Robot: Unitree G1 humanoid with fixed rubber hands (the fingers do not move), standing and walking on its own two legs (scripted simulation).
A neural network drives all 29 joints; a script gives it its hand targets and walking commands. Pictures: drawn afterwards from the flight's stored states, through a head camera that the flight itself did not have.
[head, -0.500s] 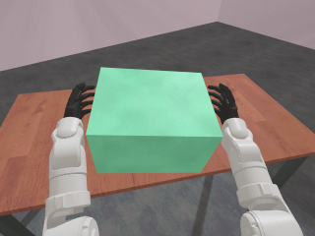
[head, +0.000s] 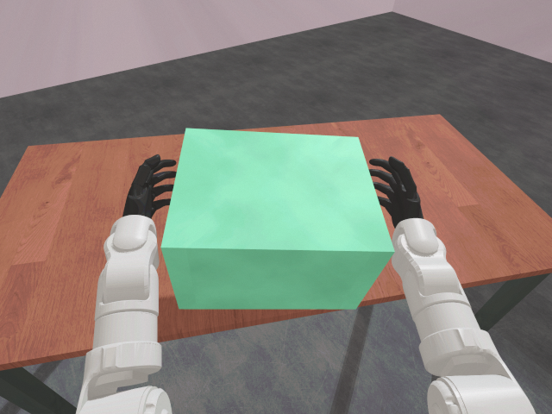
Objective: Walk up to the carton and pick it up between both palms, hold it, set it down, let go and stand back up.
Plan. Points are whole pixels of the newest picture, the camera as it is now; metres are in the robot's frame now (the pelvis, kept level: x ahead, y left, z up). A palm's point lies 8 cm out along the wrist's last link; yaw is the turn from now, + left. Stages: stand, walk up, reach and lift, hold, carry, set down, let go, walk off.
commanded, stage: set down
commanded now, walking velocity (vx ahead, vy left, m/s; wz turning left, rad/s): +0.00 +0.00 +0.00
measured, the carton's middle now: (272, 219) +0.40 +0.02 +0.08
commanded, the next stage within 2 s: none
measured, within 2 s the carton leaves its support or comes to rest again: rests again in 1.34 s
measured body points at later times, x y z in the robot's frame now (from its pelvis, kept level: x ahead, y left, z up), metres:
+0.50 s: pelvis +0.00 +0.00 +0.00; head +0.00 +0.02 +0.45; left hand +0.39 +0.20 +0.10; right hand +0.39 -0.17 +0.10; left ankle +0.01 +0.13 -0.75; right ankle -0.03 -0.11 -0.75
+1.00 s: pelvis +0.00 +0.00 +0.00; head +0.03 +0.02 +0.45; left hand +0.40 +0.20 +0.07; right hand +0.41 -0.18 +0.08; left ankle +0.01 +0.12 -0.75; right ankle -0.03 -0.11 -0.75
